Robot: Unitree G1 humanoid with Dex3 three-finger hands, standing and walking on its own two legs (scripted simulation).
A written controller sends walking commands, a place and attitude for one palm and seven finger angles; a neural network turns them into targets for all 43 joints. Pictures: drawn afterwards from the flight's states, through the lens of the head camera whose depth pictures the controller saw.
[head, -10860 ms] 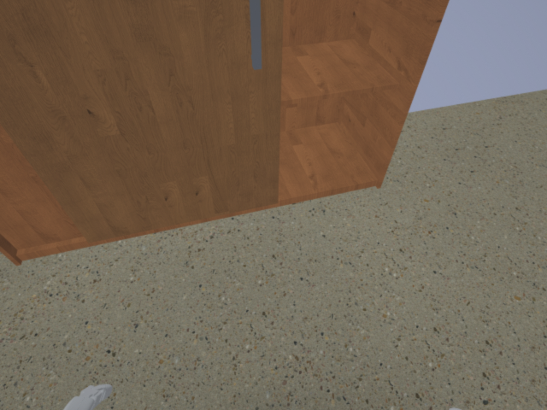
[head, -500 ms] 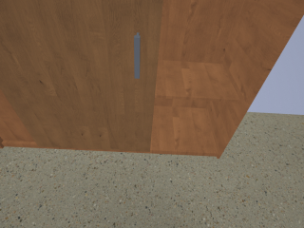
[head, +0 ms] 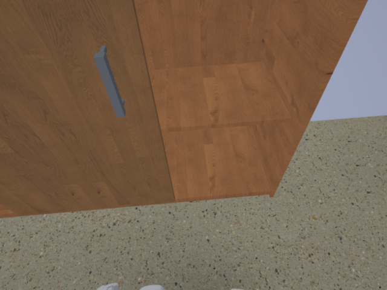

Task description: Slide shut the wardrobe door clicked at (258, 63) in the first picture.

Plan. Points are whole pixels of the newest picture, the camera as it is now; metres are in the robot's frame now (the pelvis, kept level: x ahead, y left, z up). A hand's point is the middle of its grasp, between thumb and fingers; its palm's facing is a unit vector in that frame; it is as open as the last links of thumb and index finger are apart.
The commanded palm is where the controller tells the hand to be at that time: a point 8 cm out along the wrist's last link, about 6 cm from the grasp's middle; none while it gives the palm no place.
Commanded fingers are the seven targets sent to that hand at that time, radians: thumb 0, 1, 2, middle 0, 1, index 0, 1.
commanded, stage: take the last steps up to it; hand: left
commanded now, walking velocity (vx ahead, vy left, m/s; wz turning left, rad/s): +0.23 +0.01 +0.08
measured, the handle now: (112, 83) +0.61 +0.24 +0.10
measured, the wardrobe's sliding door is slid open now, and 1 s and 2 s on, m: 0.54 0.54 0.54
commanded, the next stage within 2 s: come to a stop and stand still in 0.24 s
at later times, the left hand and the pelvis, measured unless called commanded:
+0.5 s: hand out of the picture +0.06 +0.16 -0.17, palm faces +0.14 -0.98 -0.14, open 7.4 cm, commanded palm none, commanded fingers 0.00 0.90 0.90 -0.20 -0.30 -0.20 -0.30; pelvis +0.14 +0.02 +0.01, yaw +1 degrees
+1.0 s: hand out of the picture +0.15 +0.14 -0.14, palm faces +0.03 -0.96 -0.27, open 7.4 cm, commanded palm none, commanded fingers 0.00 0.90 0.90 -0.20 -0.30 -0.20 -0.30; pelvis +0.10 -0.05 +0.02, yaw +0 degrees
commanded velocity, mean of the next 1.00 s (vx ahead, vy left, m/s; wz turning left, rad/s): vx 0.00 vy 0.03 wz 0.02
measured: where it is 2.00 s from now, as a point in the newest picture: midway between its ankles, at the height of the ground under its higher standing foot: outside the picture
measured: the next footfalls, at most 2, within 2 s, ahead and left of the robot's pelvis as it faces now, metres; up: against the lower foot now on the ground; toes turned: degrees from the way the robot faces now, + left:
left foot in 0.40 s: +0.19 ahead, +0.13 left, +0.00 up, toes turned +8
left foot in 1.38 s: +0.12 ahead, +0.12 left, +0.00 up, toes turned +3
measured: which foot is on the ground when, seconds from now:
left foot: up 0.00-0.38, down 0.40-0.84, up 0.86-1.00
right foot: down 0.00-1.00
